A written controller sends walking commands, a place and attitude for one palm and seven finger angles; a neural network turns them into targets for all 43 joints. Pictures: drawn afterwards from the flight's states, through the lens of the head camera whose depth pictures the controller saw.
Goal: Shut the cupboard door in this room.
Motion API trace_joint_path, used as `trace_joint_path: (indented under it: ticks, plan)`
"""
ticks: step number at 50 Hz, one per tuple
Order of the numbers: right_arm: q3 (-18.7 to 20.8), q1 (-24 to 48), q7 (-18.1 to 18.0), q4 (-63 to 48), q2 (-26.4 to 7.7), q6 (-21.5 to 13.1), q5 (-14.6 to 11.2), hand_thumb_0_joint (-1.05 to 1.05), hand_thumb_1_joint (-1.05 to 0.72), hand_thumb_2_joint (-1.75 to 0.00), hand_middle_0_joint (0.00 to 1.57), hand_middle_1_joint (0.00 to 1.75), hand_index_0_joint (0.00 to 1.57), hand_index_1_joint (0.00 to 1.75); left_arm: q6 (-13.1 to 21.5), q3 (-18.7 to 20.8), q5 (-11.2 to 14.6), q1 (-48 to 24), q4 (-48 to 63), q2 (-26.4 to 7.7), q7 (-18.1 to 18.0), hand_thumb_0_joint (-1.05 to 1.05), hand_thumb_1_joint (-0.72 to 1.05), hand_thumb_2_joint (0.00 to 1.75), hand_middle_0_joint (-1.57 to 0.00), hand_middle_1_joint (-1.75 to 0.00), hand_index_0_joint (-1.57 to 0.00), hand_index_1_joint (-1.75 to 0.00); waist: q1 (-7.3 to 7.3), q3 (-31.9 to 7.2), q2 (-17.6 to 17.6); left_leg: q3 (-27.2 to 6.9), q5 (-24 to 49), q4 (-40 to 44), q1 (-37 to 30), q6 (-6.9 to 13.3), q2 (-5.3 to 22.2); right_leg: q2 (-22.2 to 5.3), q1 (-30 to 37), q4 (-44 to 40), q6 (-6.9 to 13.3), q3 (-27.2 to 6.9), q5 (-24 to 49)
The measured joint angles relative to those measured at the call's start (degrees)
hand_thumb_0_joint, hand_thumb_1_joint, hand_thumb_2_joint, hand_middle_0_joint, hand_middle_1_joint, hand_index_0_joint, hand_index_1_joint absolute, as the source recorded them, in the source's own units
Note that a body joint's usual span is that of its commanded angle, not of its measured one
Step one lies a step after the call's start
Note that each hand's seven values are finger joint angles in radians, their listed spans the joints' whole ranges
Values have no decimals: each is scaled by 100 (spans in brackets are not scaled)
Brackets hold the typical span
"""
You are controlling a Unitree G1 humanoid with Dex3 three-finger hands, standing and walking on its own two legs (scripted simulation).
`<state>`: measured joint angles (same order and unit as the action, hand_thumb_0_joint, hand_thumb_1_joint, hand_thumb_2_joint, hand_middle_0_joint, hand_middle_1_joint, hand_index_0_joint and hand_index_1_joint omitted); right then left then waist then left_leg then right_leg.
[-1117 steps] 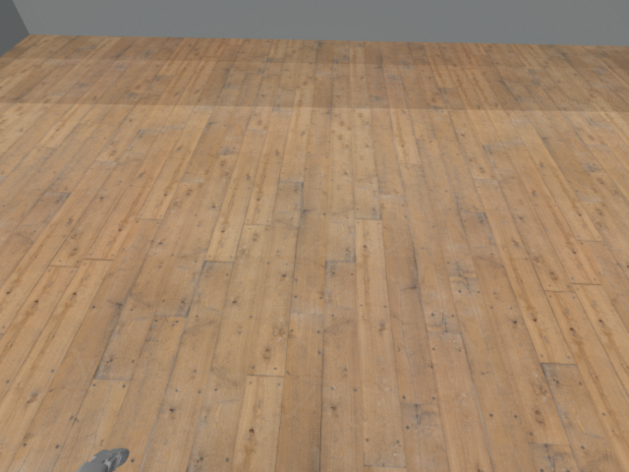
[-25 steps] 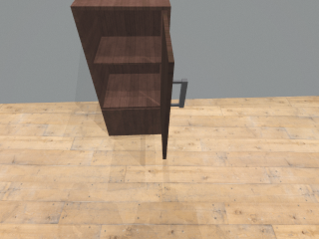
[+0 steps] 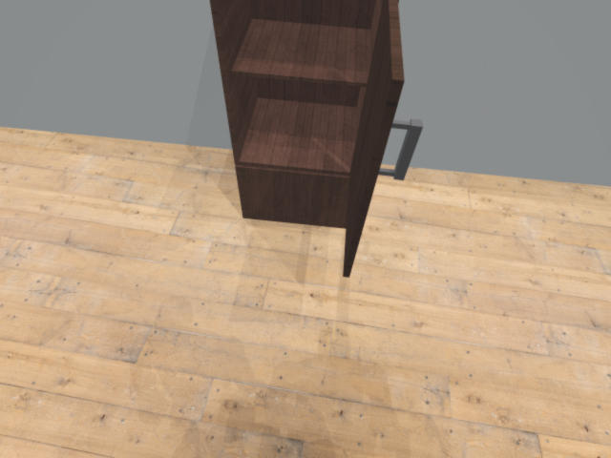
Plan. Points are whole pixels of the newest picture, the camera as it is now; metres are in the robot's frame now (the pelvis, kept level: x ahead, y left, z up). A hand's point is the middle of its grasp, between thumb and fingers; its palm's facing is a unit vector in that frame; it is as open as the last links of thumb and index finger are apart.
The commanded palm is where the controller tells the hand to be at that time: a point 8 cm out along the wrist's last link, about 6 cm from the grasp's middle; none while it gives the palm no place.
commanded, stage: turn or walk to find it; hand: left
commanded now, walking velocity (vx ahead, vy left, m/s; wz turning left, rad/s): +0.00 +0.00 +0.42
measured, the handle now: (396, 150) +0.64 -0.13 +0.00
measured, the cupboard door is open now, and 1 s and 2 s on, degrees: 89 89 89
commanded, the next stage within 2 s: stand and wait in 0.48 s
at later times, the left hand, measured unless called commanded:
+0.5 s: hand out of the picture +0.08 +0.16 -0.12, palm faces +0.22 -0.92 -0.31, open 7.3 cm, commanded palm none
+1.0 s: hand out of the picture -0.07 +0.13 -0.17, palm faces +0.28 -0.94 -0.20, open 7.4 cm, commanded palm none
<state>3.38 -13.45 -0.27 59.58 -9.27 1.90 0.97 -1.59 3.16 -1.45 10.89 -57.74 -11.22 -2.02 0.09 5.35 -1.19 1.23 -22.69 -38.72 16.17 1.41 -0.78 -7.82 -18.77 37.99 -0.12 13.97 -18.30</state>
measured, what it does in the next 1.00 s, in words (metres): steps on the spot: right foot, then left foot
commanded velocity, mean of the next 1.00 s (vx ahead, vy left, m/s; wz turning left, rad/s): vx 0.00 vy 0.00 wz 0.02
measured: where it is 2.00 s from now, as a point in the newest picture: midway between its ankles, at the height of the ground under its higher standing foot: outside the picture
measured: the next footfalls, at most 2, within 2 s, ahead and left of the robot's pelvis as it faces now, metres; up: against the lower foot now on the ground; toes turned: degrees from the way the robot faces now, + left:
right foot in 0.38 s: +0.07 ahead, -0.16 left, +0.00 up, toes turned +9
left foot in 0.82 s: -0.04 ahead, +0.07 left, +0.00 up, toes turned +17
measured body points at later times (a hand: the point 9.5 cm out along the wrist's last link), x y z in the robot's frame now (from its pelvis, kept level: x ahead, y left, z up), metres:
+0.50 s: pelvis +0.01 -0.07 +0.01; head +0.06 -0.10 +0.46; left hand +0.06 +0.20 -0.10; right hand +0.11 -0.31 -0.15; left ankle -0.05 +0.07 -0.66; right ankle +0.03 -0.16 -0.72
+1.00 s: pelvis +0.01 -0.05 +0.01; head +0.04 -0.03 +0.46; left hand -0.08 +0.18 -0.15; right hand +0.17 -0.24 -0.13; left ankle -0.07 +0.06 -0.72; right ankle +0.01 -0.17 -0.69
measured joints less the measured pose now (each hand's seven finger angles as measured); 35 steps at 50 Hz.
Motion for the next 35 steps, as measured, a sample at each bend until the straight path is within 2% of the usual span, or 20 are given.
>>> trace_joint_path:
  ticks: [2, 4, 6, 8, 11, 15, 17, 19, 21, 23, 25, 27, 31, 35]
  plan:
    - [9, 17, 15, -114, -14, -43, 34, 1, -91, -90, 20, 30, 19, 30, -81, 27, 16, -26, 42, -70, 19, 0, 91, 90, -20, -30, -20, -30, -4, -48, -96, 0, 22, 40, 26, 81, -69, 5, -167, 343, -106, -180, -343]
    - [8, 25, -15, -203, -18, -119, 46, 1, -91, -90, 20, 30, 19, 30, -167, 37, 10, -136, 55, -122, 25, 0, 91, 90, -20, -30, -20, -30, -73, -52, -94, -101, 164, 246, -1, 96, -103, 191, -455, 1194, -162, -579, -817]
    - [-5, 0, -46, -252, -38, -165, 48, 0, -91, -90, 20, 30, 20, 30, -174, 39, 11, -270, 104, -143, 44, 1, 91, 90, -20, -30, -20, -30, -124, -59, -26, -271, 380, 561, -52, 101, -122, 364, -679, 1871, -214, -847, -902]
    - [-20, -21, -62, -258, -74, -171, 47, 0, -91, -90, 20, 30, 20, 30, -126, 29, 30, -381, 195, -150, 62, 1, 91, 90, -20, -30, -20, -30, -128, -71, 54, -429, 586, 876, -116, 88, -125, 474, -791, 2179, -281, -1016, -840]
    - [-22, -34, -62, -274, -126, -155, 46, 0, -90, -90, 20, 30, 20, 30, -65, 4, 61, -515, 342, -172, 77, 1, 91, 90, -20, -30, -20, -30, -127, -81, 123, -617, 791, 1195, -189, 23, -133, 545, -773, 2046, -375, -1193, -800]
    - [17, -20, -38, -333, -204, -111, 56, 0, -90, -90, 20, 30, 20, 30, -36, -25, 99, -672, 479, -186, 70, 0, 91, 90, -20, -30, -20, -30, -194, -53, 184, -850, 853, 1260, -202, -103, -159, 597, -500, 1186, -416, -1352, -831]
    - [51, -6, -20, -357, -263, -72, 58, 0, -90, -90, 20, 30, 20, 30, -1, -48, 119, -705, 533, -170, 76, 0, 91, 90, -20, -30, -20, -30, -222, -49, 240, -961, 799, 1144, -162, -191, -171, 626, -237, 474, -399, -1363, -625]
    - [86, -27, 2, -380, -318, -38, 35, 0, -90, -90, 20, 30, 20, 30, 74, -82, 115, -661, 594, -175, 91, 0, 91, 90, -20, -30, -20, -30, -214, -101, 253, -1047, 656, 876, -55, -298, -231, 598, 170, -537, -381, -1315, 76]
    - [140, 29, 15, -364, -426, 16, 1, 0, -90, -90, 20, 30, 20, 30, 156, -114, 62, -610, 592, -99, 70, 0, 91, 90, -20, -30, -20, -30, -220, -73, 416, -1018, 101, 132, 209, -314, -191, 654, 230, -517, -110, -1148, 168]
    - [192, 67, 17, -371, -502, 99, 13, 1, -90, -90, 20, 30, 20, 30, 167, -162, 40, -490, 609, -31, 74, 0, 91, 90, -20, -30, -20, -30, -226, -85, 446, -802, -469, -1006, 596, -314, -250, 569, 290, -434, 111, -1007, 7]
    - [224, 123, 49, -363, -556, 153, 28, 1, -90, -90, 20, 30, 20, 30, 146, -163, 40, -334, 606, 19, 60, 0, 91, 90, -20, -30, -21, -30, -176, -106, 411, -570, -438, -1958, 899, -333, -222, 483, 400, -555, 183, -934, 0]
    - [229, 189, 84, -362, -601, 160, 32, 1, -90, -90, 20, 30, 19, 30, 143, -170, 36, -191, 563, 51, 60, 0, 91, 90, -21, -30, -21, -30, -139, -94, 396, -441, -161, -2487, 1061, -378, -110, 441, 505, -723, 191, -857, 79]
    - [189, 303, 98, -322, -613, 157, 10, 0, -91, -90, 20, 30, 19, 30, 184, -199, 17, 86, 429, 85, 66, 0, 91, 90, -21, -30, -21, -30, -52, -66, 354, -414, 143, -2464, 998, -469, 92, 414, 609, -933, 227, -703, 167]
    - [102, 438, 72, -226, -547, 163, -17, 0, -91, -90, 19, 30, 19, 30, 214, -225, -13, 360, 246, 99, 73, 0, 91, 90, -21, -30, -21, -30, 96, -49, 291, -367, -37, -1571, 573, -504, 215, 429, 612, -989, 230, -610, 180]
